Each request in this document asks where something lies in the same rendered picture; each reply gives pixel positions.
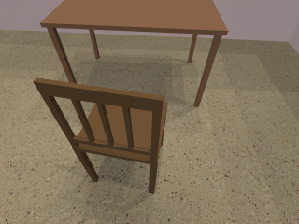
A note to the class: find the table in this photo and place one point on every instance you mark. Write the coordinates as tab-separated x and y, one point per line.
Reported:
196	17

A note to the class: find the chair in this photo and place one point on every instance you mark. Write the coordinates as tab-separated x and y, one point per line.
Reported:
126	125

